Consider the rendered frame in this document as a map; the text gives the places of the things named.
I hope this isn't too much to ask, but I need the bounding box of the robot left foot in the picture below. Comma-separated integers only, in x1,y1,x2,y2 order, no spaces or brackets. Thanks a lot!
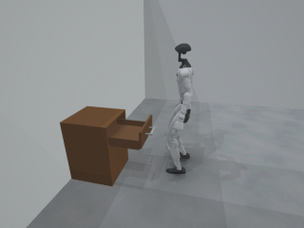
166,167,186,174

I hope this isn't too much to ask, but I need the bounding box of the robot left hand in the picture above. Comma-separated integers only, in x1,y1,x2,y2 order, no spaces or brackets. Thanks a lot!
171,121,183,139

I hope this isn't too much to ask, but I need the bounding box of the drawer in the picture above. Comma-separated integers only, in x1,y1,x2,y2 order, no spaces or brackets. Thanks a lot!
107,114,152,150

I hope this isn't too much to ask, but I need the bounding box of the handle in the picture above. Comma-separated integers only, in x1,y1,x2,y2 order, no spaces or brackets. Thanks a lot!
145,126,156,136

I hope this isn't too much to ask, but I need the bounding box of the robot torso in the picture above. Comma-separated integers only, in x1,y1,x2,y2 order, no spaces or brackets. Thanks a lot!
177,66,193,115

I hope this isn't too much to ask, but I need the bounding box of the left robot upper arm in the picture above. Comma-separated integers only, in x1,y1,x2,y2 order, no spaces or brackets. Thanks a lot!
180,68,193,98

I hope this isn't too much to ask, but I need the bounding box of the robot left forearm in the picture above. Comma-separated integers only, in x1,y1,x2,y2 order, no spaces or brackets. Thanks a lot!
177,93,192,122

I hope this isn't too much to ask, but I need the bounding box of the cabinet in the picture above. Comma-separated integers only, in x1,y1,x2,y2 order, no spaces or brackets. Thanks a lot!
60,106,128,186

